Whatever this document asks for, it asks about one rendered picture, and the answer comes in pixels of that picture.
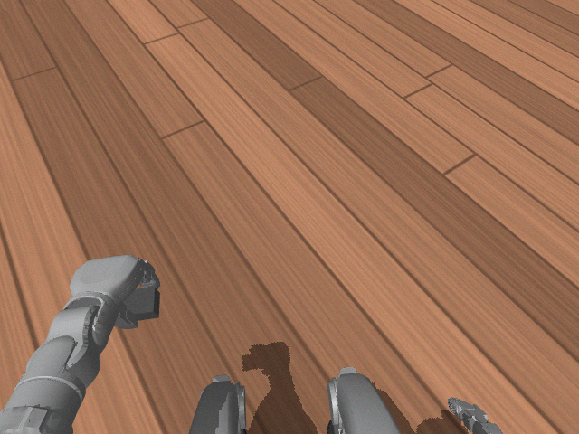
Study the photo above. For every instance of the left robot arm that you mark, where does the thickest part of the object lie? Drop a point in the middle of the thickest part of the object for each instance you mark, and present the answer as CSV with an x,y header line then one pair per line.
x,y
49,394

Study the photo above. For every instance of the small box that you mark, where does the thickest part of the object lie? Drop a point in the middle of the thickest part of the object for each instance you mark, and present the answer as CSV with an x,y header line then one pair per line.
x,y
144,303

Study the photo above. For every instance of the left robot hand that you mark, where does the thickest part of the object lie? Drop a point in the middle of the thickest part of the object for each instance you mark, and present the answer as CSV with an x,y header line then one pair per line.
x,y
116,277

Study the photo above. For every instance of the right robot hand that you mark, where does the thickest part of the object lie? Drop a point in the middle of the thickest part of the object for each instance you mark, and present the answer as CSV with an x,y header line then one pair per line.
x,y
473,417

